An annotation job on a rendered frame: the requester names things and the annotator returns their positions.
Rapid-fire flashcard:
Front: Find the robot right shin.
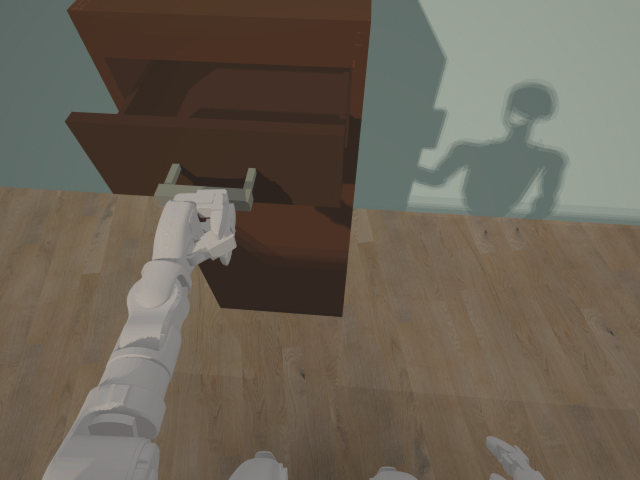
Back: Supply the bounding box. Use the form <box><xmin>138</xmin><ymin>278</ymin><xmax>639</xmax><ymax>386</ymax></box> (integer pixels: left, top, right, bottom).
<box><xmin>376</xmin><ymin>467</ymin><xmax>396</xmax><ymax>475</ymax></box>

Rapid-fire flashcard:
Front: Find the drawer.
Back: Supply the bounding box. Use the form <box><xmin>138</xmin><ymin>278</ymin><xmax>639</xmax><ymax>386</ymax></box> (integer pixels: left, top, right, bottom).
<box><xmin>65</xmin><ymin>59</ymin><xmax>350</xmax><ymax>208</ymax></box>

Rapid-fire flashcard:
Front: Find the robot left thigh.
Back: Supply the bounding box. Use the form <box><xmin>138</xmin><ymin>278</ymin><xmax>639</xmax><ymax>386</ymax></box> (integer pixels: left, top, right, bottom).
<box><xmin>229</xmin><ymin>458</ymin><xmax>288</xmax><ymax>480</ymax></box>

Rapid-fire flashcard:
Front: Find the robot left upper arm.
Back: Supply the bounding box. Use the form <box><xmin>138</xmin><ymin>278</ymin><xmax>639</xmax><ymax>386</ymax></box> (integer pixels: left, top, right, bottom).
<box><xmin>48</xmin><ymin>435</ymin><xmax>160</xmax><ymax>480</ymax></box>

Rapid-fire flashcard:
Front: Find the right robot hand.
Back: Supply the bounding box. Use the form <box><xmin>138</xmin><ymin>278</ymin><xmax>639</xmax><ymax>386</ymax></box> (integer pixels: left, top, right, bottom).
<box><xmin>486</xmin><ymin>436</ymin><xmax>545</xmax><ymax>480</ymax></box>

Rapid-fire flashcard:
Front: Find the left robot forearm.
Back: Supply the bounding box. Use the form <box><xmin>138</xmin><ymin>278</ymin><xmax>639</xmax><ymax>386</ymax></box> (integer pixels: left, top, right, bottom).
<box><xmin>42</xmin><ymin>260</ymin><xmax>192</xmax><ymax>480</ymax></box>

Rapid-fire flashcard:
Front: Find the cabinet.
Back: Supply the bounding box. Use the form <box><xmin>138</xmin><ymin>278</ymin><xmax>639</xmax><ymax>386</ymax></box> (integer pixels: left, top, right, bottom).
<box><xmin>67</xmin><ymin>0</ymin><xmax>371</xmax><ymax>317</ymax></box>

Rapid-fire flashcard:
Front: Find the handle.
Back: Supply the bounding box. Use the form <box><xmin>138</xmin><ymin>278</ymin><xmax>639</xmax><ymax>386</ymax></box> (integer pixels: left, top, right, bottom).
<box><xmin>154</xmin><ymin>164</ymin><xmax>257</xmax><ymax>211</ymax></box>

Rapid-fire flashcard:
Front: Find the left robot hand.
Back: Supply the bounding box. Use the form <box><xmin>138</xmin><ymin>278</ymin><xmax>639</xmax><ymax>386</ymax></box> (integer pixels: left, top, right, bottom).
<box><xmin>152</xmin><ymin>189</ymin><xmax>237</xmax><ymax>275</ymax></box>

